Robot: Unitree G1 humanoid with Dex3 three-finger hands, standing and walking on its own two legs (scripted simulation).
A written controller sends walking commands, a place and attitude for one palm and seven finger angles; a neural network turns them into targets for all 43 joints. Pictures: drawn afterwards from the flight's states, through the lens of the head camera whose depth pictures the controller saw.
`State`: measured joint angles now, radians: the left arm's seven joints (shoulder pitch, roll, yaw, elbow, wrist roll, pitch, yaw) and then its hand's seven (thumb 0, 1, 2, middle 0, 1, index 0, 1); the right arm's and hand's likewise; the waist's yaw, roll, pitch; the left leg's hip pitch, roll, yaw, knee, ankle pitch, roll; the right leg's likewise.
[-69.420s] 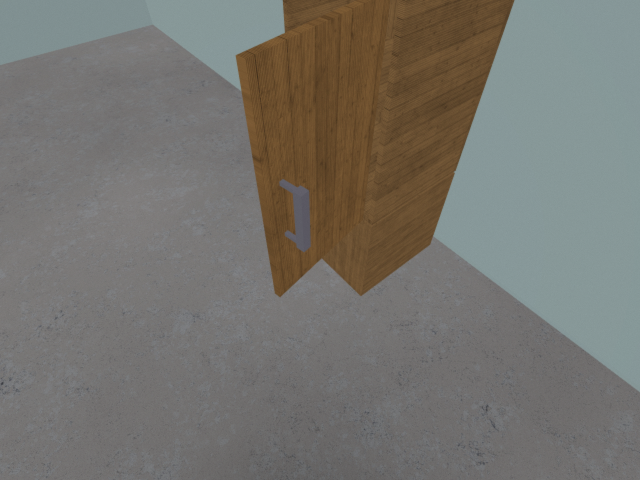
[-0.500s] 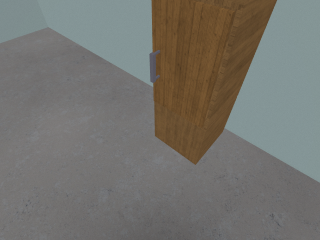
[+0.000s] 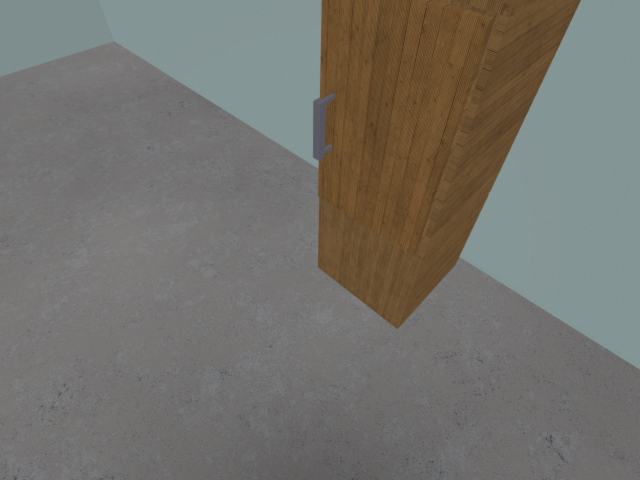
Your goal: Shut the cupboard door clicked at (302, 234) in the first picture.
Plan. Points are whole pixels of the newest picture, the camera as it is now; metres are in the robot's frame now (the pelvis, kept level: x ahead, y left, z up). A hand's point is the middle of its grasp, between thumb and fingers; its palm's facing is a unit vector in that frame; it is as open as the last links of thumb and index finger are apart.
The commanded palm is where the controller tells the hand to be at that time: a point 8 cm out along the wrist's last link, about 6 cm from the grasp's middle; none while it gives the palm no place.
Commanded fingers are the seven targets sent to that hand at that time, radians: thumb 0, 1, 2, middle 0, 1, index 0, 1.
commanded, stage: walk to a spot facing it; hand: left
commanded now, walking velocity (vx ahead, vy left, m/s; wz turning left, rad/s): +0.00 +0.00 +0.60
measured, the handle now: (324, 127) +0.89 +0.03 -0.07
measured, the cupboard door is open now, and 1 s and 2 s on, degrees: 2 2 2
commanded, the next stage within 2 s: none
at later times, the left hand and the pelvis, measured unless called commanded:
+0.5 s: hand out of the picture +0.04 +0.23 -0.15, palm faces +0.29 -0.91 -0.29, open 7.3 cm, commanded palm none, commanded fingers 0.00 0.90 0.90 -0.20 -0.30 -0.20 -0.30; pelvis -0.02 -0.01 +0.00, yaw +18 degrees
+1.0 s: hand out of the picture -0.13 +0.17 -0.19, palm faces +0.63 -0.73 -0.27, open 7.3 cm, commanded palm none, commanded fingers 0.00 0.90 0.90 -0.20 -0.30 -0.20 -0.30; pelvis -0.01 -0.02 -0.02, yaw +38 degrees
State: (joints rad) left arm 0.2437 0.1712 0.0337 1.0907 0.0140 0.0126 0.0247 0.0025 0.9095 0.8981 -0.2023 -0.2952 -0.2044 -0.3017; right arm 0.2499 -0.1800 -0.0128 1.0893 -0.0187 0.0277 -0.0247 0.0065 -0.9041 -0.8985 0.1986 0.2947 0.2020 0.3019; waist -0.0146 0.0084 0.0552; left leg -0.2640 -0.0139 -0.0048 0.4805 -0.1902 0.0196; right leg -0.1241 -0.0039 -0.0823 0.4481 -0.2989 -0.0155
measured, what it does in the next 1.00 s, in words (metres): steps on the spot, turning left: right foot, then left foot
